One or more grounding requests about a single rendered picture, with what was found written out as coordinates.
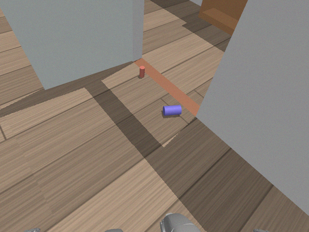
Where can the bookshelf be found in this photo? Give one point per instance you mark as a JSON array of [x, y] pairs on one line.
[[224, 14]]

